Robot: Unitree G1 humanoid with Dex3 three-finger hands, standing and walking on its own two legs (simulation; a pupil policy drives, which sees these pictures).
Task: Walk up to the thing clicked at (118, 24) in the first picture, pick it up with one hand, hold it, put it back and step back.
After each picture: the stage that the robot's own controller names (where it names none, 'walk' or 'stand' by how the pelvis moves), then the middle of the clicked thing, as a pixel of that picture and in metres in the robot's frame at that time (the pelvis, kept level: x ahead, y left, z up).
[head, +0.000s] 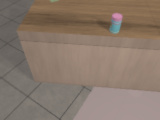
stand; (115, 23) +0.93 -0.20 -0.11
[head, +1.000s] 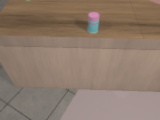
rise first; (93, 23) +0.85 -0.02 -0.08
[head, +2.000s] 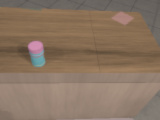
walk; (37, 54) +0.57 +0.23 -0.08
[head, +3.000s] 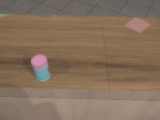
stand; (41, 68) +0.49 +0.21 -0.08
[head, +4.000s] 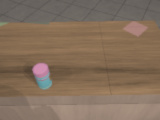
stand; (42, 76) +0.47 +0.20 -0.10
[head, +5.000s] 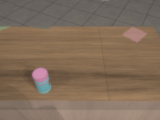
stand; (42, 81) +0.46 +0.21 -0.11
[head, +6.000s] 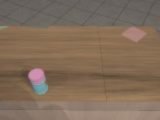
stand; (38, 81) +0.45 +0.22 -0.11
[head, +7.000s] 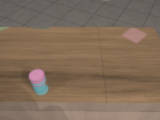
stand; (39, 82) +0.45 +0.22 -0.11
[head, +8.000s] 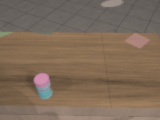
rise first; (43, 86) +0.45 +0.21 -0.11
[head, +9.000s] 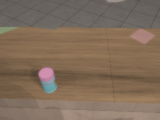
go down; (48, 80) +0.46 +0.20 -0.11
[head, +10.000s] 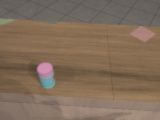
go down; (46, 75) +0.47 +0.19 -0.10
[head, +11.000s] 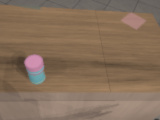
go down; (35, 70) +0.45 +0.18 -0.06
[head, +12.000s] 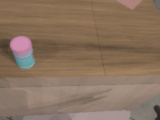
close in; (23, 53) +0.48 +0.19 -0.03
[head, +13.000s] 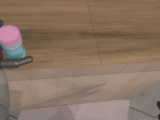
close; (12, 44) +0.49 +0.19 +0.00
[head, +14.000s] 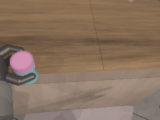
lift; (25, 69) +0.41 +0.17 -0.01
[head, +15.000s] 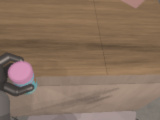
lift; (24, 79) +0.37 +0.18 -0.01
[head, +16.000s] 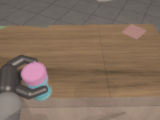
lift; (38, 82) +0.32 +0.15 +0.10
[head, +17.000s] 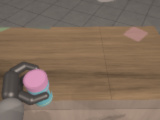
hold; (39, 88) +0.31 +0.15 +0.07
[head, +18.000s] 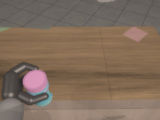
hold; (39, 89) +0.31 +0.15 +0.07
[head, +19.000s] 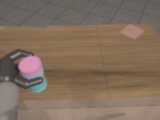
crouch; (34, 75) +0.36 +0.17 +0.08
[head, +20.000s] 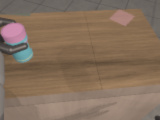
lower; (18, 43) +0.46 +0.18 +0.10
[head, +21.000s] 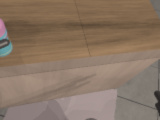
lower; out of the picture +0.50 +0.19 +0.01
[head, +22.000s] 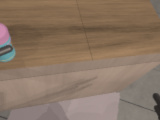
lower; (0, 43) +0.49 +0.19 +0.00
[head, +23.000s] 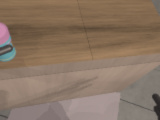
lower; (0, 43) +0.49 +0.19 +0.00
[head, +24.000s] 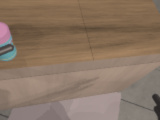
lower; (1, 42) +0.49 +0.19 +0.00
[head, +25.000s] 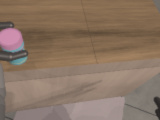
open; (14, 47) +0.48 +0.17 +0.00
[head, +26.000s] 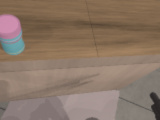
sink last; (10, 36) +0.48 +0.17 +0.01
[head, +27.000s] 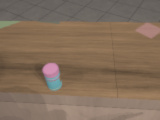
sink last; (52, 77) +0.46 +0.17 -0.06
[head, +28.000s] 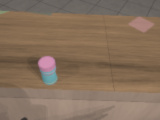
stand; (48, 70) +0.46 +0.16 -0.05
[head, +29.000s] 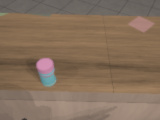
stand; (47, 72) +0.45 +0.17 -0.05
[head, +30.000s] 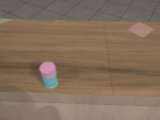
stand; (49, 75) +0.46 +0.17 -0.07
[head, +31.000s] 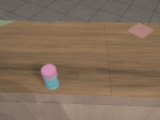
walk; (50, 77) +0.47 +0.17 -0.11
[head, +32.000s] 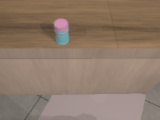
walk; (61, 32) +0.65 +0.12 -0.08
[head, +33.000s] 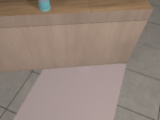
walk; (43, 0) +0.91 +0.27 -0.08
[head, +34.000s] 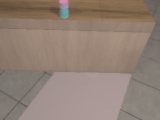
stand; (63, 8) +1.07 +0.17 -0.10
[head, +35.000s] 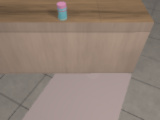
stand; (62, 11) +1.07 +0.17 -0.11
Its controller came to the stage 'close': yes
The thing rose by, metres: 0.20
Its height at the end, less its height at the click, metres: +0.00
